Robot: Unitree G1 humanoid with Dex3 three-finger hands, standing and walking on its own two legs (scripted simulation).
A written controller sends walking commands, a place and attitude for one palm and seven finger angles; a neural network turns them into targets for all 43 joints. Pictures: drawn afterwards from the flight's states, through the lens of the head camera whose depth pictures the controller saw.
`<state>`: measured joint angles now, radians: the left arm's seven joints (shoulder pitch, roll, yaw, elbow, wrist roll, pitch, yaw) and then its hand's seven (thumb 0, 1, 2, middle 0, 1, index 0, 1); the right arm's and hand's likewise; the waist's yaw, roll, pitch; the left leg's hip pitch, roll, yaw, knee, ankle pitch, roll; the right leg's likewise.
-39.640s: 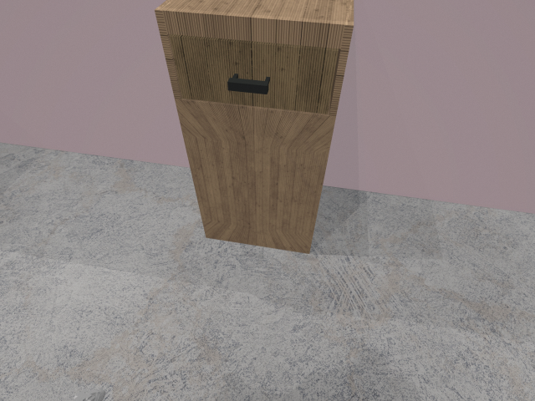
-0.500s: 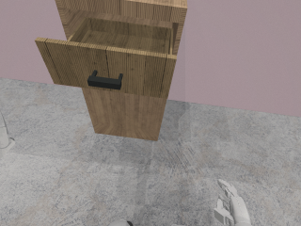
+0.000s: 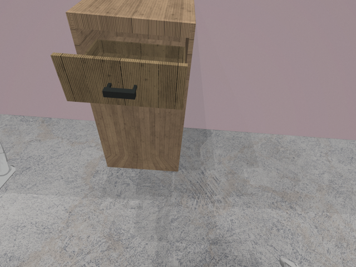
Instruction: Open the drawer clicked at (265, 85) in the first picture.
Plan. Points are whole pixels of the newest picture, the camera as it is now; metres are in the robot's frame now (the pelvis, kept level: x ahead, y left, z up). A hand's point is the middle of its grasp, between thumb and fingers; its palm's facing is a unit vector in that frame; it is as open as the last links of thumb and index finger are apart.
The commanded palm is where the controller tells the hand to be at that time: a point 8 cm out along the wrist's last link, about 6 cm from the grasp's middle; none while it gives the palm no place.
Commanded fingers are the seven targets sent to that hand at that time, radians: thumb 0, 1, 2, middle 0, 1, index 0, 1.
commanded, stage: stop stepping back and stand still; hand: left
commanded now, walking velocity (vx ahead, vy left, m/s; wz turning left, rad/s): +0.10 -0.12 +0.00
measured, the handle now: (120, 89) +0.65 +0.22 +0.05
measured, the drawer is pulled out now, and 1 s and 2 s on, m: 0.22 0.22 0.22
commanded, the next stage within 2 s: let the arm hang, fingers relaxed in 0.28 s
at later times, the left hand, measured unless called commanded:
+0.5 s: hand (62, 213) +0.22 +0.25 +0.04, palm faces +0.26 -0.87 -0.43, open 7.4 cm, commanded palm none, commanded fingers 0.00 0.90 0.90 -0.20 -0.30 -0.20 -0.30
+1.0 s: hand out of the picture -0.04 +0.21 -0.15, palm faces +0.08 -0.95 -0.29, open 7.3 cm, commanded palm none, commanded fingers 0.00 0.90 0.90 -0.20 -0.30 -0.20 -0.30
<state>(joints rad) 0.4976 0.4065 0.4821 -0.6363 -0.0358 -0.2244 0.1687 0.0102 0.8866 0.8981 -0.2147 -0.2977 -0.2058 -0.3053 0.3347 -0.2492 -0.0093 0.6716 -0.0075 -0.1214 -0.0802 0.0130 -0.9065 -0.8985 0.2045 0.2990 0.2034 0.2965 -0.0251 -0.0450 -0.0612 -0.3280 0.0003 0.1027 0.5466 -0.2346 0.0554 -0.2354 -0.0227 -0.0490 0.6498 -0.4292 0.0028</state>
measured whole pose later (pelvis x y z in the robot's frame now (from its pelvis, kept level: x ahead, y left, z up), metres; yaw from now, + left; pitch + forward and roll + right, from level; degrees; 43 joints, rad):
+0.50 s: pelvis -0.02 +0.00 -0.01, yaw +3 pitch +1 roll +1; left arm 0.26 0.31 0.20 0.06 0.02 -0.03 0.05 0.00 0.90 0.90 -0.20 -0.29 -0.19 -0.30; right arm 0.20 -0.29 -0.03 0.74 -0.04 -0.04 0.00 0.01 -0.91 -0.90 0.21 0.30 0.20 0.30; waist -0.02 0.04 -0.05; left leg -0.41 -0.01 0.07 0.67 -0.28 0.03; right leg -0.40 -0.03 -0.02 0.90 -0.53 0.02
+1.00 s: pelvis -0.01 -0.01 +0.01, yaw +4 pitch -2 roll +0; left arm 0.27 0.24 0.01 1.12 0.00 0.01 0.02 0.00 0.92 0.90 -0.20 -0.30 -0.20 -0.30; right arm 0.25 -0.20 0.00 1.09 -0.01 0.03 -0.02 0.00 -0.91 -0.90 0.21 0.30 0.20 0.30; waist 0.01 0.03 0.09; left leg -0.21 0.00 0.01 0.40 -0.17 0.01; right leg -0.15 0.02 -0.03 0.39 -0.21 -0.03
